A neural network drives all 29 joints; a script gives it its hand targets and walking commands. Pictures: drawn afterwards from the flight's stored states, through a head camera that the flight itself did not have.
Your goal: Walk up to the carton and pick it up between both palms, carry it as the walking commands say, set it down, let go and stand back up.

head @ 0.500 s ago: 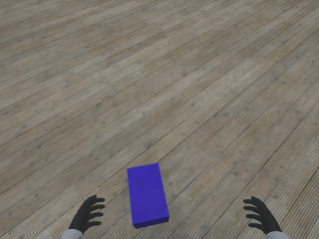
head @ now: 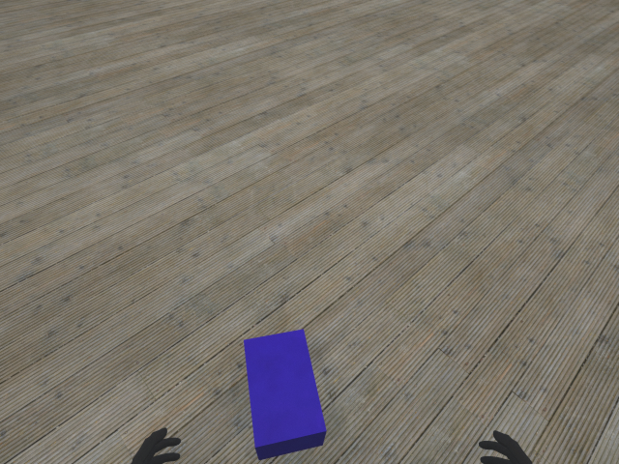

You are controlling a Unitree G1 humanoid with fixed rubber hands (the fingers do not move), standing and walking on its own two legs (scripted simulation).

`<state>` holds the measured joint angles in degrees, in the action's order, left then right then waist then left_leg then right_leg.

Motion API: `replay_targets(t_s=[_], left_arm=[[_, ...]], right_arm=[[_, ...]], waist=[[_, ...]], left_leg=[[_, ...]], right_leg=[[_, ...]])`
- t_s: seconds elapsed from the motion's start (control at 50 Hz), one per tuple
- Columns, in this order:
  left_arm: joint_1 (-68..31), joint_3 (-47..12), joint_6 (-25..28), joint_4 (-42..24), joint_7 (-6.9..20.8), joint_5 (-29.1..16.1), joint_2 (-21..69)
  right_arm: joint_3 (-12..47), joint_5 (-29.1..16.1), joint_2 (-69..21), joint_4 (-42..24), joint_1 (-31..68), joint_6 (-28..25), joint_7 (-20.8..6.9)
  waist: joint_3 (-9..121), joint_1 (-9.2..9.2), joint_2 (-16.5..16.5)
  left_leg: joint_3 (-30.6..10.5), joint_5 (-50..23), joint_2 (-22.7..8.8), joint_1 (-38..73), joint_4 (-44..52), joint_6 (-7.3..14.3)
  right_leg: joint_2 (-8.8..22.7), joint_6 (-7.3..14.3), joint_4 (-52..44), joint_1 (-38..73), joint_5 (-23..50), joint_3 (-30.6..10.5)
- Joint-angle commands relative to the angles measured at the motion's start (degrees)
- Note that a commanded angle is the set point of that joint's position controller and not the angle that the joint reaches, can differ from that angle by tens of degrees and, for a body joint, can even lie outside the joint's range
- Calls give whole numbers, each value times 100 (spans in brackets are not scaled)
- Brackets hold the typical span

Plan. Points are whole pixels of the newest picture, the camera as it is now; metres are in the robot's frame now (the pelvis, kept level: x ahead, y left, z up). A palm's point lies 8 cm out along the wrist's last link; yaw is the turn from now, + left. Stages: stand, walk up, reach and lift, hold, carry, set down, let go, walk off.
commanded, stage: stand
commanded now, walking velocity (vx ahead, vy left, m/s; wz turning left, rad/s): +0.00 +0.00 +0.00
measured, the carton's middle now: (282, 391) +0.44 +0.09 -0.69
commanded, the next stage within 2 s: none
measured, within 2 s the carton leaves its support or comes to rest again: neither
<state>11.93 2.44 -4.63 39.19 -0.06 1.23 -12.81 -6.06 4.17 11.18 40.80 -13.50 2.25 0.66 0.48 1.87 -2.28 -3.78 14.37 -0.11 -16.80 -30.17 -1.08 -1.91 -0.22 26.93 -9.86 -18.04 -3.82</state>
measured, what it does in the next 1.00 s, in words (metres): stands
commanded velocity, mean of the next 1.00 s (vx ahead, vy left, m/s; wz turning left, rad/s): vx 0.00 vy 0.00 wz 0.00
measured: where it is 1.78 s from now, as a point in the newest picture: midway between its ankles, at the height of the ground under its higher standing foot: outside the picture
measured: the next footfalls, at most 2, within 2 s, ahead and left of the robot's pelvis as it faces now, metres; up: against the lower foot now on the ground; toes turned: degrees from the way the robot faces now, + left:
none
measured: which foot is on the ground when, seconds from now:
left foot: down 0.00-1.00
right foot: down 0.00-1.00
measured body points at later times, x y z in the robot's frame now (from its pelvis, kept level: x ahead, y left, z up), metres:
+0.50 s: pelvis +0.01 +0.00 +0.00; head +0.02 +0.02 +0.45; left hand +0.09 +0.25 -0.14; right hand +0.11 -0.27 -0.12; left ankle +0.02 +0.13 -0.74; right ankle -0.04 -0.13 -0.74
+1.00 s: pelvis -0.02 +0.01 +0.00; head -0.02 +0.03 +0.45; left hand +0.05 +0.26 -0.15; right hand +0.07 -0.26 -0.12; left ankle +0.02 +0.13 -0.74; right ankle -0.04 -0.13 -0.74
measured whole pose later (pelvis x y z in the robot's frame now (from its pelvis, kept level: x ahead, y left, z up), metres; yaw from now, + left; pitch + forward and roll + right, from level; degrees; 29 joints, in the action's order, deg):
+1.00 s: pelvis -0.02 +0.01 +0.00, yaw +0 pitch +0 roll -1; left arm 11.9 2.5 0.7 55.6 -1.1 1.2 -13.5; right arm -6.1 4.2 12.4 51.6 -13.5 0.8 1.3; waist 0.5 1.9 -1.4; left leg -3.8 11.8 -0.1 -16.7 -28.5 -0.5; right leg -1.8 -0.4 24.7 -9.5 -15.3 -3.8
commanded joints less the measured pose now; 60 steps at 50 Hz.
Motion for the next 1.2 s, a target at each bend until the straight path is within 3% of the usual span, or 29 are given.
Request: replay_targets(t_s=[0.0, 0.04, 0.1, 0.16, 0.18, 0.2, 0.26, 0.28, 0.3, 0.36, 0.4, 0.46, 0.48, 0.5, 0.56, 0.6, 0.68, 0.7, 0.72, 0.82, 0.84, 0.9, 0.92, 0.94, 0.96, 1.0, 1.06, 1.1, 1.18], left_arm=[[-183, 350, 581, -161, -95, 224, -1253], [34, 301, 603, 89, -113, 203, -1166], [40, 342, 592, 243, -156, 225, -1327], [29, 277, 659, 390, -158, 198, -1261], [-144, 291, 680, 394, -164, 233, -1258], [147, 290, 650, 484, -189, 187, -1235], [69, 328, 680, 611, -224, 194, -1427], [-128, 326, 665, 601, -248, 181, -1356], [155, 281, 657, 686, -249, 101, -1263], [322, 325, 680, 866, -266, 142, -1348], [164, 324, 673, 864, -264, 125, -1333], [34, 325, 649, 903, -276, 144, -1366], [95, 305, 669, 940, -253, 137, -1230], [164, 302, 657, 979, -277, 111, -1348], [-75, 259, 677, 1048, -248, 191, -1229], [81, 301, 696, 1095, -252, 159, -1318], [84, 316, 721, 1243, -254, 181, -1457], [46, 306, 722, 1240, -243, 177, -1369], [-18, 291, 696, 1151, -238, 153, -1304], [-108, 225, 738, 1293, -201, 137, -1306], [-54, 236, 760, 1280, -193, 101, -1274], [-288, 312, 736, 1333, -195, 189, -1470], [-75, 332, 699, 1386, -218, 187, -1444], [-116, 262, 696, 1387, -186, 163, -1387], [-54, 328, 711, 1382, -185, 170, -1437], [155, 358, 709, 1489, -197, 131, -1540], [58, 284, 702, 1494, -180, 137, -1395], [111, 300, 696, 1610, -179, 123, -1445], [339, 284, 669, 1772, -136, 110, -1495]], right_arm=[[-45, -85, 1256, -172, 390, -192, 63], [-21, -116, 1176, -32, 197, -206, 50], [-63, -83, 1264, 16, 282, -250, 26], [-87, -151, 1337, 199, 74, -262, 63], [-78, -155, 1304, 257, 66, -242, 70], [-46, -169, 1171, 263, 71, -254, 76], [-61, -151, 1233, 311, 63, -311, 57], [-22, -156, 1144, 314, 96, -318, 48], [-32, -165, 1228, 410, 28, -330, 49], [8, -162, 1157, 424, 10, -342, 55], [-12, -193, 1099, 392, 63, -320, 108], [-32, -196, 1278, 500, 6, -339, 110], [-87, -202, 1277, 558, -145, -311, 152], [-22, -185, 1166, 596, -171, -301, 137], [-67, -188, 1323, 562, -12, -342, 181], [-43, -193, 1284, 563, 19, -349, 142], [-14, -207, 1179, 670, 11, -296, 162], [-35, -190, 1281, 724, -11, -325, 141], [-90, -186, 1375, 654, 95, -341, 140], [-6, -228, 1271, 817, -5, -343, 116], [-12, -217, 1354, 803, -24, -337, 87], [-14, -189, 1285, 842, -41, -303, 91], [-22, -178, 1343, 904, -93, -330, 90], [-12, -217, 1400, 880, -42, -348, 55], [-64, -179, 1422, 899, -19, -389, 48], [-39, -179, 1399, 949, 57, -394, 38], [-36, -209, 1459, 1086, -14, -410, 51], [-57, -164, 1539, 1096, 78, -395, 55], [-11, -236, 1503, 1203, -80, -428, 45]], waist=[[-16, -123, 308], [-82, -194, 511], [3, -96, 162], [9, -203, 485], [70, -294, 398], [73, -163, -31], [378, -220, 126], [475, -242, 403], [439, -129, 237], [599, -66, 352], [719, -137, 25], [603, -125, 500], [684, -204, 474], [687, -104, 293], [316, -223, 437], [568, -83, 421], [361, -126, 141], [235, -150, 318], [330, -102, -24], [310, -222, 414], [143, -180, 190], [51, -296, 352], [-3, -143, 154], [88, -243, 396], [195, -173, 196], [44, -63, 484], [-13, -177, 385], [-179, -59, 540], [-57, -105, 650]], left_leg=[[-256, 434, -257, 244, 775, 153], [-327, 593, -261, 273, 866, 188], [-370, 371, -263, 271, 724, 221], [-280, -237, -238, 447, 584, 208], [-342, -378, -302, 523, 606, 219], [-300, -559, -328, 573, 428, 266], [-203, -1126, -317, 773, 325, 254], [-186, -1346, -299, 738, 382, 227], [-199, -1644, -337, 744, 286, 304], [-106, -2063, -284, 859, 221, 295], [-228, -2096, -371, 952, 267, 320], [-178, -2178, -385, 980, 241, 278], [-222, -2141, -346, 1120, 206, 350], [-259, -2254, -405, 1047, 295, 358], [-220, -1864, -362, 898, 329, 304], [-257, -1872, -431, 952, 345, 319], [-210, -1541, -374, 817, 411, 306], [-265, -1286, -341, 844, 393, 270], [-266, -1241, -383, 797, 436, 334], [-329, -979, -401, 868, 556, 343], [-356, -949, -366, 809, 556, 342], [-356, -589, -392, 728, 606, 300], [-446, -504, -408, 606, 682, 321], [-407, -392, -364, 660, 705, 287], [-453, -431, -384, 675, 746, 308], [-506, -388, -430, 575, 784, 322], [-585, -289, -438, 560, 867, 325], [-645, 108, -471, 324, 955, 370], [-754, 163, -500, 443, 1015, 318]], right_leg=[[416, -90, -611, -442, -146, -271], [465, -28, -653, -561, -314, -355], [498, 28, -617, -425, -253, -349], [601, 24, -697, -392, 235, -487], [600, 14, -660, -397, 276, -457], [646, 41, -684, -405, 532, -412], [679, 62, -674, -101, 1069, -499], [662, 60, -564, 5, 1178, -470], [676, 38, -477, 55, 1661, -418], [627, -22, -380, 235, 2224, -265], [622, -12, -304, 294, 2294, -216], [672, 25, -373, 254, 2272, -261], [652, 8, -385, 236, 2361, -286], [643, 31, -286, 277, 2236, -225], [627, 46, -549, 49, 1932, -292], [687, 98, -457, 182, 1780, -267], [728, 104, -612, 80, 1620, -372], [692, 124, -708, -16, 1511, -444], [736, 119, -696, 29, 1312, -351], [738, 119, -838, -68, 875, -485], [694, 103, -847, -226, 699, -409], [732, 165, -990, -296, 159, -549], [729, 181, -966, -151, 106, -502], [747, 177, -1016, -215, -20, -522], [744, 161, -946, -30, -9, -468], [749, 112, -936, -92, 120, -424], [689, 139, -875, -174, 137, -427], [687, 142, -814, -118, 9, -373], [608, 135, -742, -47, 276, -355]])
